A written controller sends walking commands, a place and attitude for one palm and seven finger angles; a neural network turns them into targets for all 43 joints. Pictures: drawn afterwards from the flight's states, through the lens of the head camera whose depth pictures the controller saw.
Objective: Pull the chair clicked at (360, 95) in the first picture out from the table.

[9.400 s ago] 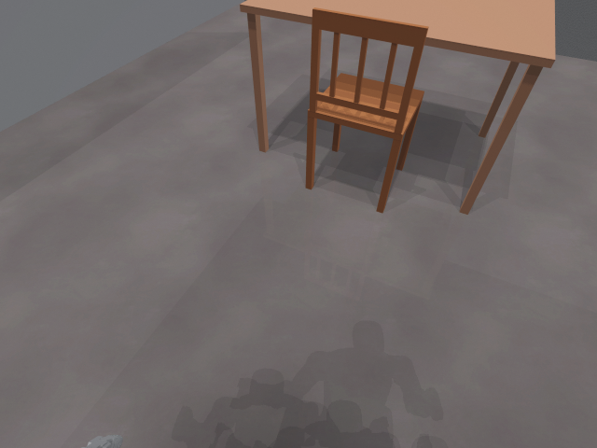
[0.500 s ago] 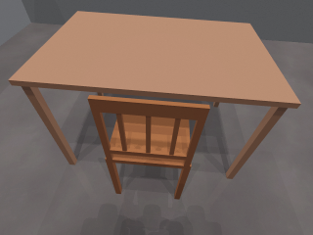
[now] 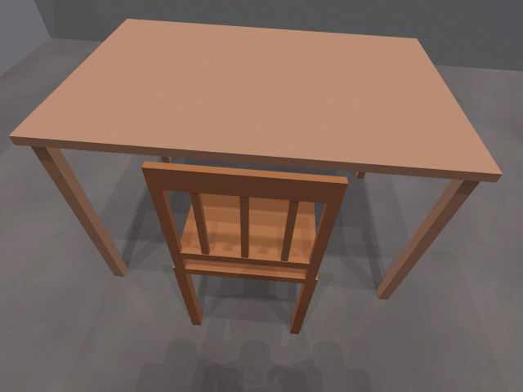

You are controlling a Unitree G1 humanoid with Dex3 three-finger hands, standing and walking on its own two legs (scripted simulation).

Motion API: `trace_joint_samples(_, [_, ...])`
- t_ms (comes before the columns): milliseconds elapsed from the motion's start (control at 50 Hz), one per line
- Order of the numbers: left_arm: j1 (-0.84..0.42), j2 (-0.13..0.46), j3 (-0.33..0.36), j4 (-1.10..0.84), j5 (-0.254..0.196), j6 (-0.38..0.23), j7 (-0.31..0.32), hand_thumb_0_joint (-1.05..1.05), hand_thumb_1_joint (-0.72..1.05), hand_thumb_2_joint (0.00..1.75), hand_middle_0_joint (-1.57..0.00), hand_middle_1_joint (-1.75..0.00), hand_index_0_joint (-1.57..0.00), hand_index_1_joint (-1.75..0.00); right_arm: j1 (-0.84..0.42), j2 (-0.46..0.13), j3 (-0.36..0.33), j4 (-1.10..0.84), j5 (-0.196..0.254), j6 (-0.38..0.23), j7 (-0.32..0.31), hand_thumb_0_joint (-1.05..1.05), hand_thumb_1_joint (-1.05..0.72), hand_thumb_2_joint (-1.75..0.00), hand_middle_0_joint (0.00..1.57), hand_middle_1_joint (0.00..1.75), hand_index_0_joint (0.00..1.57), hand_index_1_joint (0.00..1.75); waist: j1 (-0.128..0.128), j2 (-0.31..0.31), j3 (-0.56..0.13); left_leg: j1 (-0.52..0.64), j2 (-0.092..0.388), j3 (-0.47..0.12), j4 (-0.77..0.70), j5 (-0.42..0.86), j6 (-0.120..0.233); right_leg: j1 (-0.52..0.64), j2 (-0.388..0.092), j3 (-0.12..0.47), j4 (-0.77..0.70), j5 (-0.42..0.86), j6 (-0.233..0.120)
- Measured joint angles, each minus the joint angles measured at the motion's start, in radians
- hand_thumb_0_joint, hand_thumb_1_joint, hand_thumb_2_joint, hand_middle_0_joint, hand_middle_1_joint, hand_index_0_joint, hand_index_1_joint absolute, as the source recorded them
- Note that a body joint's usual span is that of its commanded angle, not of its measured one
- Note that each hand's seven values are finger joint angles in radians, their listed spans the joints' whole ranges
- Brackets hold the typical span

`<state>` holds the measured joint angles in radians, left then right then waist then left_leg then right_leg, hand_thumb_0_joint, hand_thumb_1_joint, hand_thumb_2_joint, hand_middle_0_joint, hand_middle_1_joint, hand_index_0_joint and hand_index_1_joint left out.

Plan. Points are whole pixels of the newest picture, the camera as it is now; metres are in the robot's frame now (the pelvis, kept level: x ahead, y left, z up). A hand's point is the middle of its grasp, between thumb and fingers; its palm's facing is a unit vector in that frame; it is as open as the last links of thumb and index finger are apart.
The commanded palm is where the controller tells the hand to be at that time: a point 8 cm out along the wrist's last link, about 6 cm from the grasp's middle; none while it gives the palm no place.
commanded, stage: look again from close up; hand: left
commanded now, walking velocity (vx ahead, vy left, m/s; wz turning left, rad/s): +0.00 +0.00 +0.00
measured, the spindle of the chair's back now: (244, 228) +0.49 +0.07 -0.13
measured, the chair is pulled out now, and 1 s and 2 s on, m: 0.00 0.00 0.00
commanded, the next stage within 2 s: shuffle to correct the standing spot in 0.44 s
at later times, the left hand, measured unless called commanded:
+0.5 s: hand out of the picture -0.03 +0.14 -0.18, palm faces +0.05 -0.99 -0.14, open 7.4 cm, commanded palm none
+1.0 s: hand out of the picture -0.01 +0.11 -0.18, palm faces +0.09 -0.98 -0.15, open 7.4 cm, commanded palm none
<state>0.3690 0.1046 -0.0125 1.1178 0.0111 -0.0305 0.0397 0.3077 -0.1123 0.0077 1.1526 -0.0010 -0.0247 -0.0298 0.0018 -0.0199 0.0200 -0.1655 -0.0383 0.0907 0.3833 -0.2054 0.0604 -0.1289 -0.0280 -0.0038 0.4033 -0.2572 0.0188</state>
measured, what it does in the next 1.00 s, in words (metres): shifts its weight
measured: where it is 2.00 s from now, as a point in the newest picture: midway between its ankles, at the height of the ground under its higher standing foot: outside the picture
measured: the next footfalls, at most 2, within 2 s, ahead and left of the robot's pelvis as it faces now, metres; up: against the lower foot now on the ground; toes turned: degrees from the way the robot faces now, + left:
none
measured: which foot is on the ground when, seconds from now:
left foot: down 0.00-1.00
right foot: down 0.00-1.00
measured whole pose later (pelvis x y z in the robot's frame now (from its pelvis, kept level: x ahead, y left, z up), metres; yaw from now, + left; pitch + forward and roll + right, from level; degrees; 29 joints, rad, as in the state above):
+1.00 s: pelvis +0.05 -0.03 -0.01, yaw +0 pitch +1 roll +0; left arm 0.42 0.08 0.00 1.13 0.01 -0.05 0.05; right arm 0.32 -0.10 0.00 1.15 0.00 -0.02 -0.05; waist 0.01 -0.01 0.01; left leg -0.17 0.00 0.07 0.48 -0.32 0.01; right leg -0.13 0.01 -0.03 0.50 -0.36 -0.02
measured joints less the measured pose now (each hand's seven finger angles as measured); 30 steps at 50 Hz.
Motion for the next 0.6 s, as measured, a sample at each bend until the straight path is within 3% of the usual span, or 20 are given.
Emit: trace_joint_samples(600, [0.0, 0.0, 0.005, 0.008, 0.0, 0.0, -0.001, 0.0, 0.91, 0.9, -0.2, -0.29, -0.2, -0.3, 0.004, 0.002, 0.001, 0.003, -0.002, -0.002, -0.003, 0.01, -0.91, -0.9, 0.2, 0.3, 0.2, 0.3, 0.001, 0.003, -0.002, 0.011, 0.002, -0.003, -0.005, -0.006, -0.006, 0.009, 0.002, -0.002, -0.001, -0.009, -0.005])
